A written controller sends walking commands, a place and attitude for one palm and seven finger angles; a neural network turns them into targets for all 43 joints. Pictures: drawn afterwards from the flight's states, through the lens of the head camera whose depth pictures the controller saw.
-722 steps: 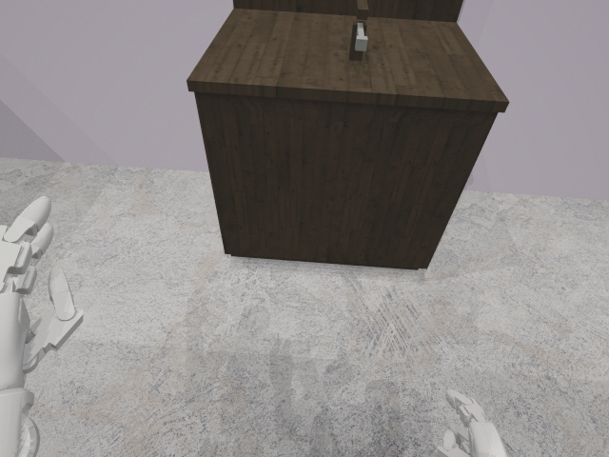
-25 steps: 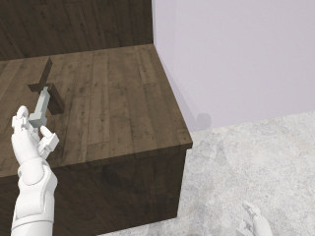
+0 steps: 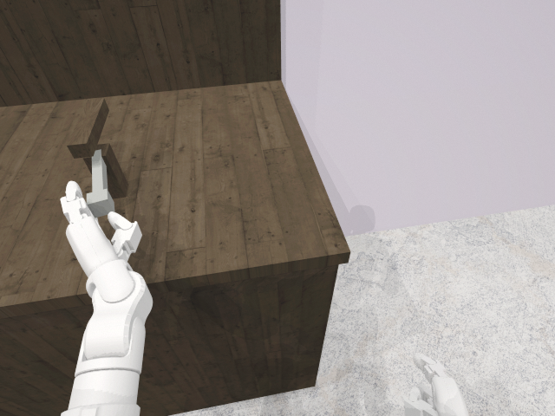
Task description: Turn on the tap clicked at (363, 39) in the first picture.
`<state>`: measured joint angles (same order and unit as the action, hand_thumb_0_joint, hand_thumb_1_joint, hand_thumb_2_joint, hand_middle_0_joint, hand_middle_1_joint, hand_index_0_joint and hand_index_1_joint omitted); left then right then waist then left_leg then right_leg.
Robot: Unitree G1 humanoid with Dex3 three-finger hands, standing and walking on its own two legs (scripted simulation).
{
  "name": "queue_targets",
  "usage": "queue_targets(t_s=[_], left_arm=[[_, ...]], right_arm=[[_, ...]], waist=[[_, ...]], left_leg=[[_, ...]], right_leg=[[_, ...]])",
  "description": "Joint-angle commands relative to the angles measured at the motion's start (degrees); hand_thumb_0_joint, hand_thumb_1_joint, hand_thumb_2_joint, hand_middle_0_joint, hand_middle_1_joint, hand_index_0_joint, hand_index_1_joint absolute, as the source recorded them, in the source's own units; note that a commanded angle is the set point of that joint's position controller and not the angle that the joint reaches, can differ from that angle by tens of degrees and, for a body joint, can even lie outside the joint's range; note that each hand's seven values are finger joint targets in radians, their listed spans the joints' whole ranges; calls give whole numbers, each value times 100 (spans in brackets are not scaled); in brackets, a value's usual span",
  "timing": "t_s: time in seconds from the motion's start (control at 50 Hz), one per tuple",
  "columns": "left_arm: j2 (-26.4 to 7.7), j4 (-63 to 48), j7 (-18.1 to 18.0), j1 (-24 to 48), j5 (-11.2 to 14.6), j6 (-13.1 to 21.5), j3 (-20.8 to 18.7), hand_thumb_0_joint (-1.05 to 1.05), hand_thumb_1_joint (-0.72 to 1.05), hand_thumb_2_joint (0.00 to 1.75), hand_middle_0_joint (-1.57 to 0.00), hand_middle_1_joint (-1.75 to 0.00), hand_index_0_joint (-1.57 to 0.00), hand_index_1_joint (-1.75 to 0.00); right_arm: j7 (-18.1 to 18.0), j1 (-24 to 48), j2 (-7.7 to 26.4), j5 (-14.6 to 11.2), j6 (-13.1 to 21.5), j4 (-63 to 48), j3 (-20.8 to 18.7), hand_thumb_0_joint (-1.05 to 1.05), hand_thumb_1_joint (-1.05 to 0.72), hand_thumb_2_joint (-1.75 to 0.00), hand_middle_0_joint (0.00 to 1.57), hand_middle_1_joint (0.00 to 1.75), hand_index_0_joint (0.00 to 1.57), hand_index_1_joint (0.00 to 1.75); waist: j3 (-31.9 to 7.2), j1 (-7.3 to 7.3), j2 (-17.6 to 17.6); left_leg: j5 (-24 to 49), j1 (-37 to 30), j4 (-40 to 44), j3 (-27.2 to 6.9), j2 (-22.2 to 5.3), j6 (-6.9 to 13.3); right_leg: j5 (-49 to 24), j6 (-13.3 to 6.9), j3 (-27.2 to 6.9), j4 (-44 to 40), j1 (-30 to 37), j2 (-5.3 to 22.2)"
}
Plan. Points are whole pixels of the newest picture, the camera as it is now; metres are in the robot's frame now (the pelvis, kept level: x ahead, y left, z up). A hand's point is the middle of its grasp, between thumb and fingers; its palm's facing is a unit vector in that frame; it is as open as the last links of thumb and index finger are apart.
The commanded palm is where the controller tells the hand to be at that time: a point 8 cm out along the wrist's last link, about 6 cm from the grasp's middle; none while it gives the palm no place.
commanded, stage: push the lever round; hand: left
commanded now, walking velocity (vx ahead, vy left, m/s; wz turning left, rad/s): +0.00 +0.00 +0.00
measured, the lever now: (100, 203) +0.35 +0.30 +0.14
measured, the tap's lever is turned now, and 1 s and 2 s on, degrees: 12 43 73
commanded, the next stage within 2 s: lift the hand up off the lever in 1.76 s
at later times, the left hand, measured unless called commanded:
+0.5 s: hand (161, 215) +0.35 +0.21 +0.12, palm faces +0.76 -0.65 -0.05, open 8.0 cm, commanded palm +0.31 +0.23 +0.12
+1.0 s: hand (182, 200) +0.39 +0.19 +0.12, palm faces +0.80 -0.59 -0.08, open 8.1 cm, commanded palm +0.34 +0.21 +0.12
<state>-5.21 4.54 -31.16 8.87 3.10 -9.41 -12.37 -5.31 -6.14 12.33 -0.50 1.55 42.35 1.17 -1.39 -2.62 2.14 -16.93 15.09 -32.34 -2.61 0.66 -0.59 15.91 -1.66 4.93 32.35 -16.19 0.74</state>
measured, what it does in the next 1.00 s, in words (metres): stands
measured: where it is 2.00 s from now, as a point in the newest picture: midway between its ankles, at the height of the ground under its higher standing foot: outside the picture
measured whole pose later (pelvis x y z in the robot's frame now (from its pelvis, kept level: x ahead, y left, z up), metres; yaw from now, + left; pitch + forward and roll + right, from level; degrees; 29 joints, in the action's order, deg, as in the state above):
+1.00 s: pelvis +0.01 -0.02 +0.00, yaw +1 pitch +2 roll +0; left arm 1.5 20.6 -47.4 24.8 -1.7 -10.4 -12.3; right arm -1.6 -5.0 11.8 1.7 -2.5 45.4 -1.2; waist -2.9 -1.8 2.2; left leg -17.1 16.0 -31.2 -4.0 -0.5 -2.1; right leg 16.8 -3.2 6.4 31.8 -17.0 -0.4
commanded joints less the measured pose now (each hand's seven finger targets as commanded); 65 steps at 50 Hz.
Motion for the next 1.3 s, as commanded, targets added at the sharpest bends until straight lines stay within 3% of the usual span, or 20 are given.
queue_targets(t_s=[0.0, 0.22, 0.24, 0.3, 0.34, 0.36, 0.44, 0.48, 0.54, 0.56, 0.74, 0.9, 0.94, 0.98, 1.04, 1.1, 1.14, 1.18, 1.24, 1.28], left_arm=[[-618, -1364, -135, 2098, -217, 382, 275, 0, 90, 90, -15, -15, -15, -15], [-394, -966, -552, 2677, -334, 276, 402, 0, 90, 90, -15, -15, -15, -15], [-615, -834, -602, 2620, -344, 259, 138, 0, 90, 90, -15, -15, -15, -15], [-296, -732, -683, 2922, -383, 301, 459, 0, 90, 90, -15, -15, -15, -15], [-542, -560, -769, 2966, -417, 296, 189, 0, 90, 90, -15, -15, -15, -15], [-266, -555, -777, 3092, -437, 308, 461, 0, 90, 90, -15, -15, -15, -15], [-514, -250, -944, 2995, -445, 289, 92, 0, 90, 90, -15, -15, -15, -15], [-224, -243, -973, 3254, -451, 307, 370, 0, 90, 90, -15, -15, -15, -15], [-524, -149, -1110, 3244, -486, 287, 10, 0, 90, 90, -15, -15, -15, -15], [-133, -176, -1103, 3377, -501, 284, 389, 0, 90, 90, -15, -15, -15, -15], [-364, 256, -1384, 3440, -571, 195, -51, 0, 90, 90, -15, -15, -15, -15], [19, 372, -1541, 4052, -671, 227, 323, 0, 90, 90, -15, -15, -15, -15], [-288, 505, -1584, 3838, -689, 215, -39, 0, 90, 90, -15, -15, -15, -15], [51, 448, -1546, 4078, -706, 241, 326, 0, 90, 90, -15, -15, -15, -15], [-257, 577, -1583, 4038, -734, 255, 10, 0, 90, 90, -15, -15, -15, -15], [-40, 693, -1575, 4345, -721, 310, 243, 0, 90, 90, -15, -15, -15, -15], [-444, 891, -1613, 4343, -714, 341, -139, 0, 90, 90, -15, -15, -15, -15], [-150, 780, -1581, 4655, -735, 416, 188, 0, 90, 90, -15, -15, -15, -15], [-516, 1039, -1636, 4549, -776, 442, -185, 0, 90, 90, -15, -15, -15, -15], [-283, 1005, -1616, 4762, -788, 487, 53, 0, 90, 90, -15, -15, -15, -15]], right_arm=[[-41, 809, 644, 39, 247, -861, -264, 0, -90, -90, 20, 30, 20, 30], [15, 970, 581, 65, 100, -760, -268, 0, -90, -90, 20, 30, 20, 30], [-3, 952, 596, 66, 73, -692, -282, 0, -90, -90, 20, 30, 20, 30], [22, 1005, 570, 79, 99, -705, -280, 0, -90, -90, 20, 30, 20, 30], [13, 981, 589, 90, 62, -620, -294, 0, -90, -90, 20, 30, 20, 30], [36, 1007, 565, 89, 65, -677, -281, 0, -90, -90, 20, 30, 20, 30], [41, 954, 578, 138, 31, -573, -334, 0, -90, -90, 20, 30, 20, 30], [73, 996, 540, 124, 18, -621, -325, 0, -90, -90, 20, 30, 20, 30], [92, 936, 566, 160, -33, -541, -359, 0, -90, -90, 20, 30, 20, 30], [130, 969, 528, 156, -28, -609, -341, 0, -90, -90, 20, 30, 20, 30], [240, 848, 541, 202, -129, -505, -411, 0, -90, -90, 20, 30, 20, 30], [320, 857, 504, 220, -108, -508, -417, 0, -90, -90, 20, 30, 20, 30], [306, 777, 531, 256, -145, -446, -448, 0, -90, -90, 20, 30, 20, 30], [338, 816, 491, 239, -145, -512, -426, 0, -90, -90, 20, 30, 20, 30], [319, 740, 528, 263, -178, -429, -457, 0, -90, -90, 20, 30, 20, 30], [334, 764, 501, 235, -149, -458, -430, 0, -90, -90, 20, 30, 20, 30], [284, 715, 548, 248, -174, -364, -442, 0, -90, -90, 20, 30, 20, 30], [307, 755, 498, 239, -160, -426, -417, 0, -90, -90, 20, 30, 20, 30], [286, 637, 549, 273, -185, -324, -455, 0, -90, -90, 20, 30, 20, 30], [317, 644, 519, 260, -180, -377, -441, 0, -90, -90, 20, 30, 20, 30]], waist=[[-1251, 109, -125], [-1130, 164, -175], [-1055, 115, -203], [-1106, 179, -285], [-1071, 134, -240], [-1132, 179, -263], [-1210, 88, -365], [-1233, 153, -400], [-1352, 71, -304], [-1375, 153, -307], [-1451, 78, -457], [-1500, 202, -466], [-1573, 113, -497], [-1587, 185, -497], [-1647, 149, -422], [-1521, 236, -555], [-1466, 201, -641], [-1584, 256, -484], [-1629, 204, -438], [-1681, 278, -404]], left_leg=[[1158, -250, 436, 33, 5, 37], [810, -170, 465, 76, 19, 73], [627, -111, 536, 42, 22, 61], [532, -119, 512, 71, 29, 92], [392, -71, 563, 53, 38, 82], [467, -114, 547, 78, 37, 96], [561, -43, 506, 87, 35, 98], [653, -93, 475, 123, 24, 115], [901, -104, 456, 123, 18, 90], [959, -158, 433, 153, 18, 96], [1301, -90, 378, 168, 5, 84], [1239, -94, 289, 222, 15, 113], [1289, -62, 304, 196, 20, 105], [1305, -59, 268, 218, 19, 108], [1306, -56, 271, 209, 19, 104], [1081, -12, 261, 213, 14, 128], [910, 73, 301, 202, 17, 147], [893, 32, 279, 223, 22, 150], [917, 95, 277, 209, 20, 146], [1009, 46, 232, 233, 8, 148]], right_leg=[[-824, -22, -193, -496, 572, 5], [-479, -4, -233, -674, 522, 47], [-296, -11, -224, -720, 547, 27], [-237, 10, -241, -741, 504, 60], [-102, -4, -237, -772, 536, 48], [-184, 3, -235, -754, 527, 78], [-261, 12, -239, -787, 634, 62], [-361, 26, -248, -789, 627, 101], [-597, 2, -239, -748, 743, 84], [-674, 19, -219, -730, 686, 117], [-1137, 31, -189, -664, 843, 115], [-1126, 54, -199, -658, 703, 148], [-1175, 48, -169, -626, 785, 111], [-1266, 63, -185, -584, 729, 154], [-1236, 45, -181, -581, 760, 114], [-967, 76, -200, -646, 593, 130], [-772, 88, -248, -725, 636, 113], [-764, 80, -252, -692, 602, 141], [-802, 60, -250, -674, 654, 106], [-938, 66, -240, -625, 626, 134]])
